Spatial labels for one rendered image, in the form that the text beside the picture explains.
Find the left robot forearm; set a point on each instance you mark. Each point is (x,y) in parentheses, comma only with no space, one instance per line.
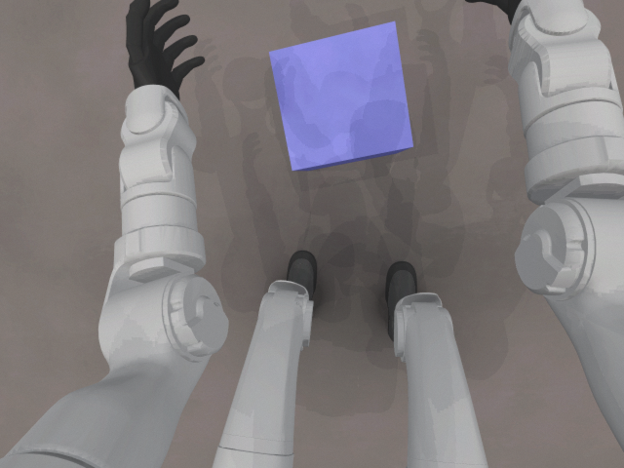
(157,190)

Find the left robot upper arm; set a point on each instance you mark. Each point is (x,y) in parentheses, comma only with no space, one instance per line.
(157,339)

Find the robot right hand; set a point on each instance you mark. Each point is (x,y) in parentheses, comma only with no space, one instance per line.
(509,7)

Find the robot left hand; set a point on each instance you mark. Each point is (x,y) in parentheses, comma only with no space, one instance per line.
(149,64)

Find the right robot forearm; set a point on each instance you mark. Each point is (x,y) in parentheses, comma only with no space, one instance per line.
(571,110)

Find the right robot upper arm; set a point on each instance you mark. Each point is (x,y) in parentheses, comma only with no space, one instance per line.
(572,252)

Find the robot right shin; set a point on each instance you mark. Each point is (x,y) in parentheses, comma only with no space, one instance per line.
(424,297)

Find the carton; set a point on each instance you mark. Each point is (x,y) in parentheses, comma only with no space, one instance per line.
(343,98)

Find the right robot foot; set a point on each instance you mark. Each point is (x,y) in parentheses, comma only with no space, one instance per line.
(400,282)

